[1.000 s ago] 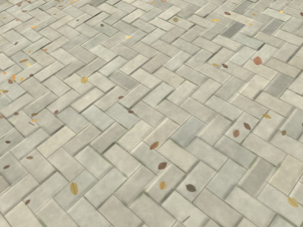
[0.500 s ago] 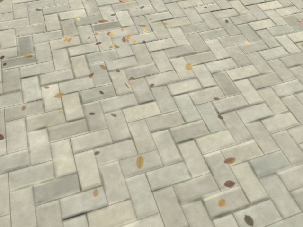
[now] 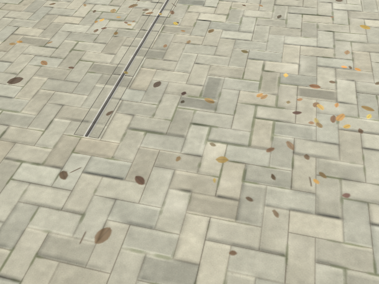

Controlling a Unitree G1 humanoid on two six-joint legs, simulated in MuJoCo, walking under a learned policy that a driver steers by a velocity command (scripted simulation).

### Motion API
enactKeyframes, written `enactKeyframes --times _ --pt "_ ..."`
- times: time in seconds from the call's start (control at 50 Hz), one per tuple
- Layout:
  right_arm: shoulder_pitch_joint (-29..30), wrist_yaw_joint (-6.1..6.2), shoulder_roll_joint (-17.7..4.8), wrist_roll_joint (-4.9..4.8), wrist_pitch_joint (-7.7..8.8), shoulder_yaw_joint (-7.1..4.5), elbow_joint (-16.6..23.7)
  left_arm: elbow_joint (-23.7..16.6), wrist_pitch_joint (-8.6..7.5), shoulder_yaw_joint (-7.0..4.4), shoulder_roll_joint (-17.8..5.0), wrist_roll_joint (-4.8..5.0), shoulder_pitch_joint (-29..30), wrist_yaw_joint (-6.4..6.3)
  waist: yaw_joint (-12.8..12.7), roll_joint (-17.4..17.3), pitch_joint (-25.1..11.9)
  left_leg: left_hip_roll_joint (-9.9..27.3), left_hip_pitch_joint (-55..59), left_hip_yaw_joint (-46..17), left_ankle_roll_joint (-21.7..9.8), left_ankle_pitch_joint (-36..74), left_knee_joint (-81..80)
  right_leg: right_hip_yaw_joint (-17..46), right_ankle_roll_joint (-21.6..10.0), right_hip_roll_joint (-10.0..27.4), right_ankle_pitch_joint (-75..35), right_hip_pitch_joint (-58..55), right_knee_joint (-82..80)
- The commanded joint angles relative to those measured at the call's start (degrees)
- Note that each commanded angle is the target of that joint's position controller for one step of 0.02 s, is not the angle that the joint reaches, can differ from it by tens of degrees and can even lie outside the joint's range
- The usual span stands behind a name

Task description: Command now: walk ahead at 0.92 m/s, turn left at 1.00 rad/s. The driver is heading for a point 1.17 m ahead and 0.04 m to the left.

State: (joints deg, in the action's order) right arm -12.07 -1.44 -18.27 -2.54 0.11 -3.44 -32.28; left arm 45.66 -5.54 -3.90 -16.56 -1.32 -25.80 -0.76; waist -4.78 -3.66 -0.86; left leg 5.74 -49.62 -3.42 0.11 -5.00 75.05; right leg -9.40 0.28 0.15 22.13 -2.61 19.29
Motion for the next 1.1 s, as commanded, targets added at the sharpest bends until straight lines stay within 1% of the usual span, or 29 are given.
enactKeyframes --times 0.02,0.08,0.12,0.18,0.2,0.22,0.24,0.26,0.28,0.3,0.32,0.34,0.38,0.44,0.52,0.58,0.64,0.68,0.7,0.72,0.74,0.76,0.78,0.8,0.86,0.94,0.98,1.04,1.1 --pt "8.1 -0.92 -1.7 -0.04 1.05 -0.22 5.2 -3.2 -0.93 -0.43 -5.6 -0.70 4.6 -0.38 1.0 8.0 10.9 0.7 -5.9 2.2 -0.1 5.8 -6.6 3.9 -4.1 12.3 -13.6 4.5 -12.2" --pt "13.6 -2.88 0.1 -0.27 1.93 0.74 5.8 -1.4 -0.23 -0.66 -7.8 -0.08 2.0 -0.62 -0.4 5.2 13.3 -0.1 -2.7 7.6 -3.0 6.5 -19.4 -1.5 -2.5 12.8 -24.4 0.0 -12.5" --pt "14.5 -3.66 -0.2 -0.52 2.44 0.59 6.1 -1.2 0.46 -1.21 -11.5 -0.02 2.7 -1.07 1.7 7.4 11.0 -4.7 8.5 14.0 -5.9 3.8 -26.8 -5.6 -1.2 12.9 -57.4 -1.0 -7.9" --pt "-3.4 -3.28 -7.3 -1.33 1.44 -3.04 2.5 -2.3 2.28 -2.48 -16.6 0.62 5.6 -1.78 14.0 15.0 -0.5 -10.8 32.0 15.7 -10.1 -5.5 -27.1 -5.6 -3.1 16.3 -95.3 -1.7 17.0" --pt "-18.3 -2.42 -12.5 -0.94 0.90 -5.81 -1.8 -4.1 1.90 -2.40 -15.9 1.23 8.8 -1.33 20.9 12.7 -6.9 -11.1 53.4 10.9 -13.2 -2.4 -34.5 -4.2 -3.5 14.5 -87.5 8.8 34.3" --pt "-22.2 -0.97 -13.1 -1.39 0.11 -5.92 -5.1 -4.6 0.52 -0.37 -8.3 0.74 8.6 -0.79 18.9 1.0 -4.7 -6.1 67.2 0.0 -15.0 -4.5 -36.4 -2.1 -1.6 5.6 -21.4 27.9 56.9" --pt "-15.9 -0.94 -16.6 0.50 1.57 -5.51 -1.8 -10.2 -2.49 2.40 -0.8 1.88 2.4 -0.13 8.1 -15.2 -13.2 6.5 79.5 -37.2 -27.7 -22.7 -46.6 9.4 -0.4 -3.9 10.6 49.2 76.1" --pt "-17.9 -0.91 -11.4 1.30 2.80 -4.67 -1.0 -12.6 -5.28 1.71 -7.5 2.75 11.1 0.28 14.0 -5.0 -17.4 8.9 77.5 -48.1 -26.0 -35.2 -58.4 19.4 -2.8 -1.4 2.9 52.9 73.1" --pt "-17.2 -0.94 -9.3 2.24 3.98 -3.96 -2.3 -14.1 -5.91 1.39 -8.3 4.75 15.5 0.21 11.9 0.9 -8.1 9.4 68.4 -45.4 -22.9 -33.7 -62.6 18.3 -3.8 0.6 -1.0 53.8 68.4" --pt "-12.9 -1.21 -7.5 2.34 4.84 -3.23 -2.3 -12.8 -5.71 1.73 -7.2 4.13 14.7 -0.08 7.7 9.7 -2.6 8.2 56.8 -39.5 -21.1 -27.6 -63.0 18.0 -3.6 3.5 -4.3 49.4 62.7" --pt "-8.2 -1.11 -5.4 2.69 5.25 -2.39 -1.9 -11.0 -4.65 1.62 -6.3 3.00 12.1 -0.12 4.4 10.3 0.5 5.0 48.3 -32.3 -19.7 -21.9 -62.5 18.1 -2.7 5.7 -6.2 44.9 58.7" --pt "-5.0 -0.73 -4.2 3.45 5.36 -1.80 -1.4 -9.8 -3.27 1.43 -6.4 2.71 8.8 0.30 1.6 6.7 2.3 2.7 41.5 -27.1 -19.5 -18.9 -62.8 18.1 -1.7 7.4 -7.4 41.4 56.5" --pt "-4.0 -0.05 -2.1 2.40 5.35 -0.91 -3.0 -8.9 -1.09 1.42 -5.8 1.74 8.4 0.53 0.7 4.2 5.6 0.0 32.6 -17.6 -18.0 -12.1 -64.0 14.9 0.7 9.9 -8.8 39.3 51.0" --pt "-6.2 1.08 -2.5 2.57 6.29 -0.53 -5.4 -11.8 -0.59 2.92 -2.8 0.62 18.2 0.66 4.9 1.7 9.0 -4.1 27.2 -5.4 -14.9 0.9 -65.2 10.0 2.3 9.6 -23.8 39.4 36.9" --pt "-12.9 1.15 -4.6 1.73 7.44 -0.47 -9.3 -13.1 -1.87 3.59 -1.6 2.73 29.0 2.06 11.5 2.3 9.9 -1.8 33.6 -0.6 -11.6 -0.1 -70.9 6.4 -0.4 5.2 -42.1 33.5 16.6" --pt "-13.7 1.28 -5.7 2.39 6.69 -0.56 -11.4 -14.4 -2.28 2.75 -3.4 4.09 31.4 4.06 11.4 0.4 10.5 2.0 49.9 3.3 -8.5 14.7 -68.7 6.6 -3.2 2.4 -39.0 40.0 9.5" --pt "-10.9 2.22 -8.8 5.34 4.88 -1.23 -11.3 -13.8 -1.65 0.39 -7.6 4.34 23.2 4.90 4.3 -4.2 0.4 4.2 62.6 5.8 -5.1 57.0 -54.7 2.0 -6.4 -4.3 -28.1 32.8 13.6" --pt "-2.8 2.78 -10.8 6.43 3.54 -1.78 -8.9 -7.9 0.66 -1.86 -11.9 4.57 -2.1 3.71 -9.2 -5.0 -10.0 4.1 54.4 7.8 -4.0 70.5 -25.8 4.6 -9.1 -4.0 -23.7 8.0 16.9" --pt "-3.5 2.63 -5.7 6.91 4.34 -0.35 -7.8 -5.2 2.00 -2.03 -14.3 4.13 -10.6 2.90 -9.6 8.9 -13.6 -2.2 34.7 6.6 -2.6 27.6 -0.2 13.7 -12.0 0.4 -15.6 -11.0 23.1" --pt "-13.8 0.82 2.3 2.65 6.56 2.33 -4.8 -6.1 0.68 -2.32 -16.2 2.37 -6.6 3.46 0.7 30.4 -20.7 -13.0 7.6 -2.4 1.9 -26.1 19.6 54.6 -26.9 14.9 12.3 -28.3 7.8" --pt "-7.6 -0.06 -4.9 1.08 8.57 1.82 -4.3 -7.7 0.85 -1.91 -10.0 1.63 -5.5 2.75 -3.9 17.1 -20.6 -10.5 4.4 -7.0 -2.3 -19.0 16.4 63.8 -22.9 14.4 24.9 -27.1 -4.6" --pt "-1.1 -0.33 -6.5 0.11 9.48 1.49 -2.3 -8.3 0.44 -1.39 -8.6 0.85 -2.6 2.44 -2.6 9.2 -11.5 -7.7 3.7 -7.2 -4.3 -15.2 10.9 58.1 -19.6 13.6 19.6 -17.9 -5.6" --pt "2.6 0.10 -5.4 1.44 9.91 1.93 -1.3 -8.7 -0.03 -1.26 -8.5 1.03 0.4 3.08 0.2 -1.7 -5.1 -6.2 7.1 -6.5 -5.0 -13.9 5.2 53.9 -18.3 11.3 11.8 -6.6 -6.6" --pt "2.9 0.53 -4.3 2.83 9.94 1.89 -1.4 -9.2 -0.47 -1.12 -8.3 1.20 3.6 3.24 3.1 -3.5 -2.0 -5.0 10.0 -7.0 -4.6 -12.9 0.1 49.4 -18.7 8.6 5.2 1.0 -6.5" --pt "0.8 1.29 -4.1 3.83 8.37 1.60 -1.9 -9.7 -0.17 -0.55 -6.6 2.54 7.3 2.62 7.2 1.2 3.9 -2.6 13.3 -5.9 -1.1 -11.7 -8.8 39.1 -19.3 2.9 -6.8 12.9 -8.5" --pt "13.2 1.60 -0.9 4.84 8.22 2.62 3.3 -7.7 0.25 -0.72 -7.2 3.40 4.7 0.81 3.0 4.4 9.0 -5.1 19.8 -0.8 2.9 3.8 -31.1 31.1 -16.3 -2.3 -16.0 26.3 -9.3" --pt "17.0 1.33 0.2 4.11 8.52 2.63 4.8 -6.1 0.76 -1.15 -7.8 3.69 2.1 0.55 0.3 6.2 6.9 -7.9 28.3 0.5 3.3 13.3 -39.5 31.5 -13.4 -2.8 -14.6 29.3 -9.3" --pt "19.0 1.56 -2.8 1.85 8.95 0.85 6.1 -4.2 1.04 -1.31 -7.2 4.52 0.4 0.24 -0.3 8.5 5.2 -8.6 31.5 -2.9 3.6 14.4 -47.5 35.6 -11.3 -1.5 -13.3 20.6 -5.2" --pt "13.3 1.95 -7.6 0.39 9.83 -1.74 5.5 -3.9 2.09 -2.10 -8.0 3.78 1.9 -0.24 4.4 10.0 0.2 -8.7 37.3 -3.1 1.6 7.1 -50.8 37.1 -8.7 -0.1 -32.3 9.6 7.6"
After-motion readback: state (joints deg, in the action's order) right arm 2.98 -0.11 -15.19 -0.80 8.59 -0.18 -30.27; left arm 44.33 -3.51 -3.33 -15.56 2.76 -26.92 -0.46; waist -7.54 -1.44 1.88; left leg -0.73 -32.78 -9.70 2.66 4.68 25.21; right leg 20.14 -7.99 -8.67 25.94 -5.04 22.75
